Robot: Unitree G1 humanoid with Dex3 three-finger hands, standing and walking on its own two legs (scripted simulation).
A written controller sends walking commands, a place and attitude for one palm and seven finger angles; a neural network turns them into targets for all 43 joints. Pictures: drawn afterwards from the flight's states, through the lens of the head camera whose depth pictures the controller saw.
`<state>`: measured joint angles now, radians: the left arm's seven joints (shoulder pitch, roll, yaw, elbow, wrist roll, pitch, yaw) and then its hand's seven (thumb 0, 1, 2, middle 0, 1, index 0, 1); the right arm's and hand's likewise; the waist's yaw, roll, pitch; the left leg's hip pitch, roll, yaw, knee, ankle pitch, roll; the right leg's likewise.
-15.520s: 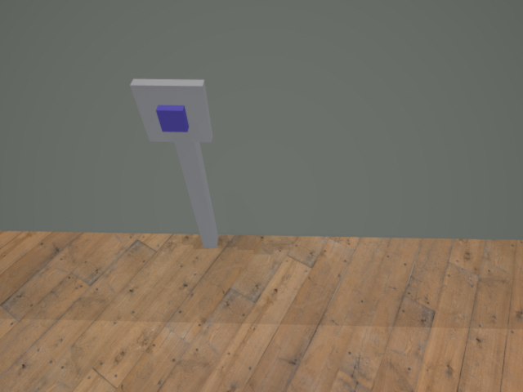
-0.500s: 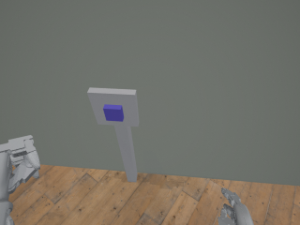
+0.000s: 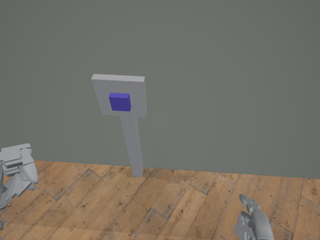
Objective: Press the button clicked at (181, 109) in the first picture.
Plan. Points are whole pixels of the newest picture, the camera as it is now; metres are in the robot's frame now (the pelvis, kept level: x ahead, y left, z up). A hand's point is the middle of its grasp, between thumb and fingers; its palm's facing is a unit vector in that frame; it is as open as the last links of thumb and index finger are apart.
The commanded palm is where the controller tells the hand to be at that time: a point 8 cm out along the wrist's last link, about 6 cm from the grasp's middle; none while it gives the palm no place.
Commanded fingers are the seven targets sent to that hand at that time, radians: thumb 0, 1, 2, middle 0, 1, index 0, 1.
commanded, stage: step back with the hand held close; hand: left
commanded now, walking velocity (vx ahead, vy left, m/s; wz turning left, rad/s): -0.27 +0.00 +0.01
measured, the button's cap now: (120, 101) +0.57 +0.19 -0.02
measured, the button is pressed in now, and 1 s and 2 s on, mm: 0 0 0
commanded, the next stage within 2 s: stop stepping back and stand still in 1.06 s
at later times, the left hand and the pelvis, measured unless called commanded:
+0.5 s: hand (26, 191) +0.16 +0.23 +0.16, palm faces +0.36 -0.80 -0.48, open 3.1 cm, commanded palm +0.09 +0.28 +0.18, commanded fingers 0.00 0.90 0.90 -1.30 -1.50 -1.30 -1.50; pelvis -0.04 +0.00 -0.01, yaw +1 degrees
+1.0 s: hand out of the picture +0.08 +0.19 +0.17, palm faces +0.19 -0.86 -0.48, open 3.1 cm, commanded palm +0.01 +0.25 +0.18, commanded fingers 0.00 0.90 0.90 -1.30 -1.50 -1.30 -1.50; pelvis -0.13 -0.02 +0.00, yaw -3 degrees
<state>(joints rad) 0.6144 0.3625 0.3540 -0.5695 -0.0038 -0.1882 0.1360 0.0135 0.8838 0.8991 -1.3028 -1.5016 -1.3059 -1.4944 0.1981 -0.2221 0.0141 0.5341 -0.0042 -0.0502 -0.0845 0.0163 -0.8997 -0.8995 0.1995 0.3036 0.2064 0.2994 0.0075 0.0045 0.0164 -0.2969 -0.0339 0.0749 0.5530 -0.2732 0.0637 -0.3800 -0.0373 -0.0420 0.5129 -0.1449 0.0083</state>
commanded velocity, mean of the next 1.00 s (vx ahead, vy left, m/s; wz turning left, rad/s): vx -0.38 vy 0.00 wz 0.01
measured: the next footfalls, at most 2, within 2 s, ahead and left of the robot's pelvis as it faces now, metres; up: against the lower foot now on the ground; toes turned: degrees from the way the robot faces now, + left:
right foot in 0.92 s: -0.16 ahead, -0.14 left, +0.00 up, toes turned -2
left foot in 1.12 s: -0.08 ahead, +0.07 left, +0.00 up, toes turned -1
